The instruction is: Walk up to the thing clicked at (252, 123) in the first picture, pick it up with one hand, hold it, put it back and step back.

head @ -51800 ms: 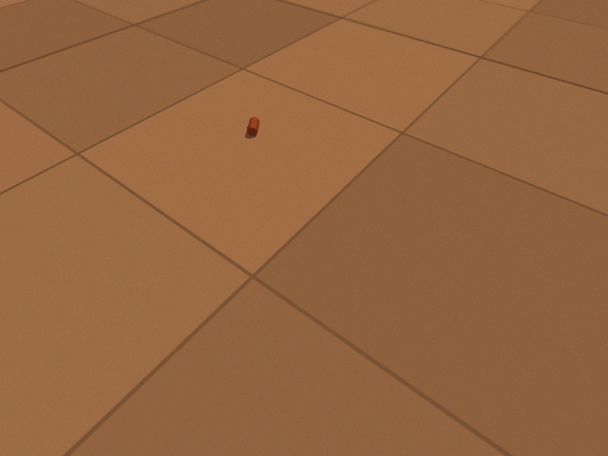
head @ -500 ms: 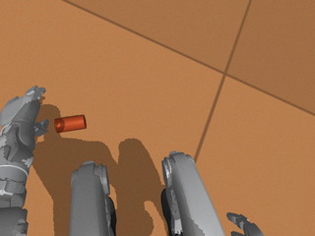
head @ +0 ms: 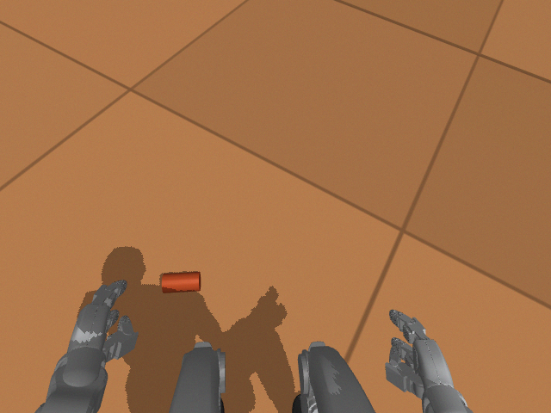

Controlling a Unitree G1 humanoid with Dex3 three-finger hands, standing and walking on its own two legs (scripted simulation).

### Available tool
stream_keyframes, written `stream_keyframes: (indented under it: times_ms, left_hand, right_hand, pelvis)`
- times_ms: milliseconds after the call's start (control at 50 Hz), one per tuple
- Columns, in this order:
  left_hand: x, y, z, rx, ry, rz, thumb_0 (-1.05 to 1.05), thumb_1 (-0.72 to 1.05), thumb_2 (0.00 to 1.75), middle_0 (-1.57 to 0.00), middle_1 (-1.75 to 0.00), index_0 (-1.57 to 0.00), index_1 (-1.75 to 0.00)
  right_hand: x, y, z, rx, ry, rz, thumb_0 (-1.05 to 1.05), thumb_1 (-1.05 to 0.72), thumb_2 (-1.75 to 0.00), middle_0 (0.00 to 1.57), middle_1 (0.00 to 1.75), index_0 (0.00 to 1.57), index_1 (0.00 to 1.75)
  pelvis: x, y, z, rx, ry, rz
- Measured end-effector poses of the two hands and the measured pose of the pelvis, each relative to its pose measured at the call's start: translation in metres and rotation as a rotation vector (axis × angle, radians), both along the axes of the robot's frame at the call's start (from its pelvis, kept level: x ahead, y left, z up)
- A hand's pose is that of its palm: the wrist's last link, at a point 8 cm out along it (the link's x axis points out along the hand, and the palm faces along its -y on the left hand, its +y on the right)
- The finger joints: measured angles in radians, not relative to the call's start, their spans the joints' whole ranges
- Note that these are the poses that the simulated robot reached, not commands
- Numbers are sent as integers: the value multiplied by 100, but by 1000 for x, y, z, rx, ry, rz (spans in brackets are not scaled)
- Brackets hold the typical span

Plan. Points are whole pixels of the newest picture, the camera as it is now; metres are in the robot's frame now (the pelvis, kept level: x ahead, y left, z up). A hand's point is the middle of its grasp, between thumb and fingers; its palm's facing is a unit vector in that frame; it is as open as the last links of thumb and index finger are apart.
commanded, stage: home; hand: left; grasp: from above
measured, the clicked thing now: (181, 282) +0.51 +0.22 -0.58
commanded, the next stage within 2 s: none
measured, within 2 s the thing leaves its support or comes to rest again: neither
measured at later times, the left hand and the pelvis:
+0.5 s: hand (87, 357) +0.22 +0.19 +0.07, palm faces +0.10 -0.97 -0.20, open 7.4 cm; pelvis +0.06 +0.01 +0.11, yaw +2 degrees
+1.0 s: hand (93, 368) +0.21 +0.19 +0.06, palm faces +0.10 -0.98 -0.20, open 7.4 cm; pelvis +0.05 +0.00 +0.11, yaw +2 degrees
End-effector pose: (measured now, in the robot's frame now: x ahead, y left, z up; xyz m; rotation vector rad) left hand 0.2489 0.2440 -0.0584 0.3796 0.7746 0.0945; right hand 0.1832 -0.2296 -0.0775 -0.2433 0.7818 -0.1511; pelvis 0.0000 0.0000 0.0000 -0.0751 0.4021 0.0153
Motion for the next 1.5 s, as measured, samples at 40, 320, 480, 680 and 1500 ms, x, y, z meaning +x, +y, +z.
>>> stream_keyframes:
  times_ms: [40,320,480,680,1500]
  left_hand:
    - [-5,-2,17,-35,10,36,1,89,89,-21,-30,-21,-30]
    - [-37,-5,121,-173,24,171,1,90,89,-20,-30,-20,-30]
    - [-52,-3,151,-171,1,167,1,90,90,-20,-30,-20,-30]
    - [-62,-6,146,-190,16,175,1,90,90,-20,-30,-20,-30]
    - [-58,-6,147,-182,12,154,1,90,90,-20,-30,-20,-30]
  right_hand:
    - [0,2,15,3,-7,-11,1,-90,-90,21,30,20,30]
    - [1,-3,104,-51,-73,-93,1,-90,-90,21,30,20,30]
    - [23,0,129,-50,-176,-73,1,-90,-90,21,30,20,30]
    - [41,5,139,-52,-242,-5,1,-90,-90,21,30,20,30]
    - [28,2,131,-56,-209,-22,1,-90,-90,21,30,20,30]
  pelvis:
    - [6,0,15,2,-18,4]
    - [51,4,94,16,-153,24]
    - [61,6,109,23,-203,31]
    - [56,3,110,30,-229,39]
    - [55,4,109,29,-232,29]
